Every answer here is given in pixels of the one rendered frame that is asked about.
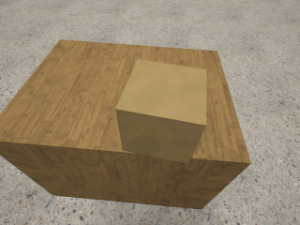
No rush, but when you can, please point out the pedestal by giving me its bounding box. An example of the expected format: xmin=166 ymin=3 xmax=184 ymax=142
xmin=0 ymin=39 xmax=251 ymax=210

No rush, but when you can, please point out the carton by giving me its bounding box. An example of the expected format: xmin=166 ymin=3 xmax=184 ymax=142
xmin=115 ymin=59 xmax=207 ymax=164

